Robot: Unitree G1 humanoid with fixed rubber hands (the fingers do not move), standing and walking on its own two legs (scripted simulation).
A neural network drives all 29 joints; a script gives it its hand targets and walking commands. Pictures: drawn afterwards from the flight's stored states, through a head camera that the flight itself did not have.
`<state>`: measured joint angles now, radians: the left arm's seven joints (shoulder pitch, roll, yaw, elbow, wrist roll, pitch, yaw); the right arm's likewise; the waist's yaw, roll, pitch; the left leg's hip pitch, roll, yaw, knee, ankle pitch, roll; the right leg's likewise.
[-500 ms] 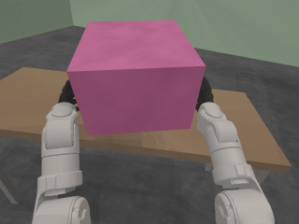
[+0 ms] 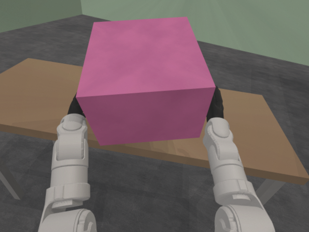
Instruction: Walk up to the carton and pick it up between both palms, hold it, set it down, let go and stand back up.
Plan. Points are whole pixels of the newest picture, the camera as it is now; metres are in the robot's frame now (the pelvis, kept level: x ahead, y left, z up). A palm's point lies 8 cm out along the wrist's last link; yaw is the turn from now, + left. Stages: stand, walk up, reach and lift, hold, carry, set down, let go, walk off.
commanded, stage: set down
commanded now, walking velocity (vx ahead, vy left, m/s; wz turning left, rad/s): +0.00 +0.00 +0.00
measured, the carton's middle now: (145, 78) +0.45 +0.02 +0.23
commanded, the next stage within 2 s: none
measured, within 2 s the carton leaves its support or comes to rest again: neither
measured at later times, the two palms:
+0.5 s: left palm (88, 113) +0.39 +0.16 +0.16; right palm (217, 114) +0.38 -0.18 +0.18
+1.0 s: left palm (97, 114) +0.41 +0.15 +0.14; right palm (220, 116) +0.39 -0.19 +0.16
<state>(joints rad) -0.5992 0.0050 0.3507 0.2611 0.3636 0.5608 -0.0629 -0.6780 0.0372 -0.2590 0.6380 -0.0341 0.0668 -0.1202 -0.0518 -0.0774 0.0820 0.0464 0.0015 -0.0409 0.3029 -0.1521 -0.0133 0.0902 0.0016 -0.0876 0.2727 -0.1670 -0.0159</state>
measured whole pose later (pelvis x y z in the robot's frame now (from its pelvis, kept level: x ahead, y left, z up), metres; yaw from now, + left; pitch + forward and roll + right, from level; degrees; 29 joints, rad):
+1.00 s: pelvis +0.01 +0.00 +0.00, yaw -2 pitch -5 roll +0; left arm -0.72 0.00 0.36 0.67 0.31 0.35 0.03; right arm -0.78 -0.02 -0.43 0.94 -0.12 -0.10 -0.08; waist -0.03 -0.07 0.00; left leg -0.04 0.01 -0.01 0.28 -0.15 -0.02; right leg -0.02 0.01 -0.06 0.29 -0.17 -0.02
